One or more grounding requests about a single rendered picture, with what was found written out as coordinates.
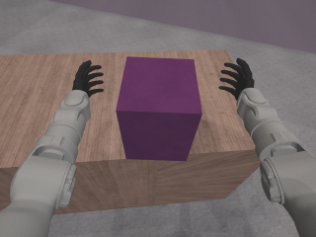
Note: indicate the robot right hand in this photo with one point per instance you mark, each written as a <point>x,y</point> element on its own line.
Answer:
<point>244,78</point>

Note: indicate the robot left hand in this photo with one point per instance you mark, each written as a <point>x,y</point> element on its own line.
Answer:
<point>83,77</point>

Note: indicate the robot right upper arm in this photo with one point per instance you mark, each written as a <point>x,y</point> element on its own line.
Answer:
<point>290,180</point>

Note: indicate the pedestal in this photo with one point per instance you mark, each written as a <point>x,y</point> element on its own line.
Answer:
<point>32,86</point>

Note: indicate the robot left upper arm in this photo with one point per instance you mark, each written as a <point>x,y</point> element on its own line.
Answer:
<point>43,186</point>

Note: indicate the robot left forearm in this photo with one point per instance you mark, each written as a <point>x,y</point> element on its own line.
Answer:
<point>64,133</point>

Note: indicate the robot right forearm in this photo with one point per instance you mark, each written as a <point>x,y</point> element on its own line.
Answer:
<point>270,136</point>

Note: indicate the carton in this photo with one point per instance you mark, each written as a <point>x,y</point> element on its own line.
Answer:
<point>158,108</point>

